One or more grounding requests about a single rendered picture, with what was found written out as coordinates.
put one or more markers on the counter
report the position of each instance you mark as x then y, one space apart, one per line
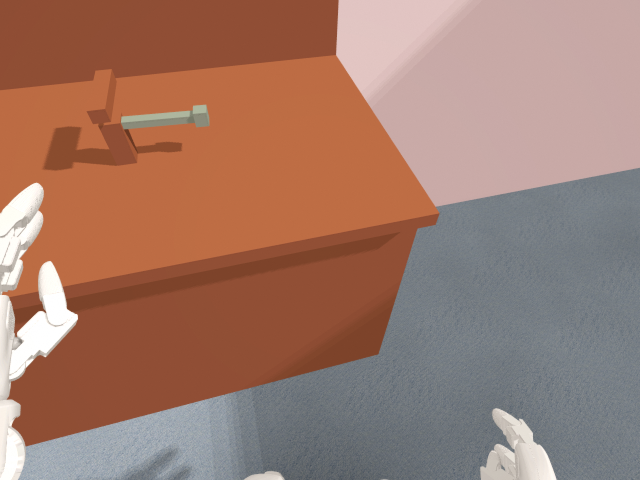
200 261

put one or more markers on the robot right hand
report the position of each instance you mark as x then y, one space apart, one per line
530 461

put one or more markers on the robot left hand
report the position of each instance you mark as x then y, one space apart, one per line
20 224

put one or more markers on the left robot forearm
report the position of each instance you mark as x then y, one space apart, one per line
12 445

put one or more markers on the tap lever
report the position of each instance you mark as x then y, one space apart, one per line
199 116

